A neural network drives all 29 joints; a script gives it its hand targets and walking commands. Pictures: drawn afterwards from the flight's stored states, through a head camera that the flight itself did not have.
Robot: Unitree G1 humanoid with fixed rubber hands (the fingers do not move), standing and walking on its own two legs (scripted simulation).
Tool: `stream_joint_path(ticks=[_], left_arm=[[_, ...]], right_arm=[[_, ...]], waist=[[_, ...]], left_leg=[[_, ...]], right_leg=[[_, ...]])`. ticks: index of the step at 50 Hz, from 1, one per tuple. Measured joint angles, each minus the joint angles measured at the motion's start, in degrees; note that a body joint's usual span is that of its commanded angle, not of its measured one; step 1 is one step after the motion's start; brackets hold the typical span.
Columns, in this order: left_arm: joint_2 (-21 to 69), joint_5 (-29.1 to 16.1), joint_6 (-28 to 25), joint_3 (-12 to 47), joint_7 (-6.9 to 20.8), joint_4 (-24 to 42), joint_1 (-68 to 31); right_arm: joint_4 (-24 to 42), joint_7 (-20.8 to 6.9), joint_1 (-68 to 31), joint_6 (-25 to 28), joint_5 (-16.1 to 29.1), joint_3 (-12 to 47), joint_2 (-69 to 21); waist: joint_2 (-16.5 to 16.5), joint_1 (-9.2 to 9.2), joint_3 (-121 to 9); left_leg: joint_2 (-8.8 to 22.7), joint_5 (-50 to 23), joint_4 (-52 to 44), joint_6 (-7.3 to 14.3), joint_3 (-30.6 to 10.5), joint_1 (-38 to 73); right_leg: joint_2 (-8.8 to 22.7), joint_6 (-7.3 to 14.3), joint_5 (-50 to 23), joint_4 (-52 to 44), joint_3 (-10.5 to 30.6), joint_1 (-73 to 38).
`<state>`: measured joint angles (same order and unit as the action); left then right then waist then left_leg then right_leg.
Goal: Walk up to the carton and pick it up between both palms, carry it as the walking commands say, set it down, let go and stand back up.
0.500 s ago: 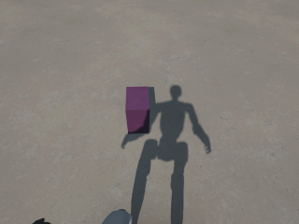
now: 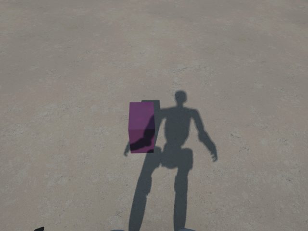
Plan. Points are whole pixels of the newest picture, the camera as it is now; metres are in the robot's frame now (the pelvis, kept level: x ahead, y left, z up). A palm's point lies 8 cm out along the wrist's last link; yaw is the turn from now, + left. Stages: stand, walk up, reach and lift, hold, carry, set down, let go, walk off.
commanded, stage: walk up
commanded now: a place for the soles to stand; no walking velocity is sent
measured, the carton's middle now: (141, 128) +0.88 +0.08 -0.59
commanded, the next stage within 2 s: none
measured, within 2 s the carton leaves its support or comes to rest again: neither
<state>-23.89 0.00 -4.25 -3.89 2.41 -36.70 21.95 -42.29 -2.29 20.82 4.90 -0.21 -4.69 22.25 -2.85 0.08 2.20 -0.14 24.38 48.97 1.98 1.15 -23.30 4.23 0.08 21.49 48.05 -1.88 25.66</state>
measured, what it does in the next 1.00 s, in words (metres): walks ahead: left foot, then right foot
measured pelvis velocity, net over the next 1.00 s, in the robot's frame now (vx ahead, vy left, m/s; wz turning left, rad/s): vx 0.25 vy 0.00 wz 0.02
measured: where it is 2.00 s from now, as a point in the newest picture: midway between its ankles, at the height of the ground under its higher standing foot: (152, 212)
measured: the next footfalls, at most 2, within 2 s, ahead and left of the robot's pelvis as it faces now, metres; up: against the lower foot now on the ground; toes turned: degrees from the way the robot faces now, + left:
left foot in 0.24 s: +0.20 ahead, +0.14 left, +0.00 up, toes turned +2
right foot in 0.56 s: +0.24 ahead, -0.12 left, +0.00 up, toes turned -4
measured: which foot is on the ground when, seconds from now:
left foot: up 0.00-0.22, down 0.24-0.56, up 0.58-0.80, down 0.82-1.00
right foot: down 0.00-0.26, up 0.28-0.54, down 0.56-0.84, up 0.86-1.00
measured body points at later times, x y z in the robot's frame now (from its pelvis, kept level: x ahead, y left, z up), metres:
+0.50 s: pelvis +0.13 +0.01 +0.00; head +0.14 +0.02 +0.45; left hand +0.22 +0.32 -0.09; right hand +0.20 -0.31 -0.08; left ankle +0.16 +0.14 -0.70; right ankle +0.16 -0.11 -0.68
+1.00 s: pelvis +0.25 +0.00 +0.00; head +0.26 +0.02 +0.45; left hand +0.34 +0.32 -0.10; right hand +0.33 -0.32 -0.08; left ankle +0.31 +0.14 -0.70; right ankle +0.25 -0.11 -0.66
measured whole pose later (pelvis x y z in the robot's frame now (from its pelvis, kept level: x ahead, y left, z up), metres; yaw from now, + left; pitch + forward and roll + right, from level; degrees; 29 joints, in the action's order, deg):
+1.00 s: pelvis +0.25 +0.00 +0.00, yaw +1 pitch -2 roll +1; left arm -24.0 0.0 -2.5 -3.7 2.8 -37.3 20.9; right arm -43.2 0.1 20.8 6.8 -0.2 -3.8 22.5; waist -3.9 0.0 2.3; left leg 0.6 19.6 46.1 1.6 0.8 -25.0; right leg 5.4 0.8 31.8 63.9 -3.7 27.5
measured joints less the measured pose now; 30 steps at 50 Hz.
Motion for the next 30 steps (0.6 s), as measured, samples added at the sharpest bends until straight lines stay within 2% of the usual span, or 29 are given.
stream_joint_path(ticks=[2, 4, 7, 12, 14, 17, 19, 24, 27, 28, 30], left_arm=[[0.0, 0.0, 0.0, 0.5, -0.3, -0.4, 0.1], [0.0, 0.0, 0.0, 0.5, -0.6, -0.5, 0.3], [0.0, 0.0, 0.0, 0.6, -0.9, -0.4, 0.3], [0.0, 0.0, 0.0, 0.6, -0.4, -0.4, 0.3], [0.0, 0.0, 0.0, 0.6, -0.2, -0.5, 0.1], [0.0, 0.0, 0.5, 0.6, -0.4, -0.5, 0.0], [-0.1, 0.0, 0.5, 0.6, -0.3, -0.4, -0.3], [-0.1, 0.0, 0.5, 0.6, 0.4, -0.4, -0.6], [-0.1, 0.0, 0.5, 0.2, 0.4, -0.4, -0.6], [-0.1, 0.0, 0.3, 0.0, 0.2, -0.4, -0.6], [-0.1, 0.0, 0.3, 0.2, 0.0, -0.6, -0.6]], right_arm=[[-0.2, 0.2, -0.4, -0.9, 0.0, 0.0, 0.0], [-0.2, 0.2, -1.3, -0.9, 0.0, 0.1, 0.0], [-0.2, 0.1, -2.6, -0.7, 0.0, 0.1, 0.1], [-0.2, -0.3, -3.6, 0.2, 0.0, 0.0, 0.1], [-0.2, 0.1, -2.5, 1.3, 0.0, -0.1, 0.1], [-0.2, 0.6, -0.8, 1.4, 0.0, 0.5, 0.1], [-0.2, 1.0, 0.3, 1.4, 0.0, 0.6, 0.1], [-0.2, 1.2, 1.8, 1.4, 0.0, 0.4, 0.1], [-0.2, 1.2, 1.5, 1.3, 0.0, 0.3, 0.1], [-0.2, 1.2, 1.1, 1.1, 0.0, 0.2, 0.2], [-0.4, 1.3, 0.5, 0.3, 0.0, 0.5, 0.2]], waist=[[0.7, 0.03, 0.0], [1.2, 0.00, -0.1], [1.7, -0.05, -0.1], [1.7, -0.07, -0.8], [1.1, -0.06, -0.7], [0.8, -0.10, -0.7], [0.2, -0.07, -0.7], [-0.9, -0.04, -0.7], [-0.8, 0.00, -0.8], [-0.5, -0.02, -0.5], [0.1, 0.03, 0.1]], left_leg=[[-0.5, 1.4, 10.5, 0.0, 0.0, -3.5], [-0.8, -0.5, 15.8, 0.0, -0.1, -6.5], [-0.2, -1.4, 11.7, 0.0, -0.2, -8.5], [0.6, -3.1, -5.2, 0.0, -0.2, -7.1], [-0.4, -9.2, -4.9, -0.1, 0.0, -6.7], [-0.5, -6.8, -2.5, -0.1, -0.1, -4.6], [-0.5, -5.6, -3.3, -0.1, 0.0, -2.5], [-0.2, -3.4, -4.2, -0.1, 0.0, 0.8], [0.3, -1.4, -2.7, -0.1, 0.0, 0.3], [0.9, -0.3, -0.7, 0.0, -0.1, -0.5], [0.9, 1.1, 8.4, 0.0, -0.3, -2.9]], right_leg=[[-0.1, 0.0, -0.1, 1.4, -0.6, -0.5], [-0.2, 0.1, 1.2, 0.7, -0.8, -1.5], [-0.1, 0.1, 1.8, -0.9, -0.8, -2.8], [0.4, 0.1, 4.3, -0.5, -0.9, -3.3], [1.6, 0.1, 6.1, 3.8, -0.8, -3.0], [1.1, 0.1, 6.3, 15.3, -0.9, -0.3], [1.2, 0.1, 6.6, 17.1, -0.8, 1.1], [1.5, 0.1, 7.3, 12.1, -0.8, 2.2], [1.0, 0.1, 5.5, 3.7, -0.8, 1.9], [0.5, 0.1, 3.2, 1.3, -0.9, 1.6], [-0.1, 0.4, 2.0, 3.2, -1.5, 1.3]])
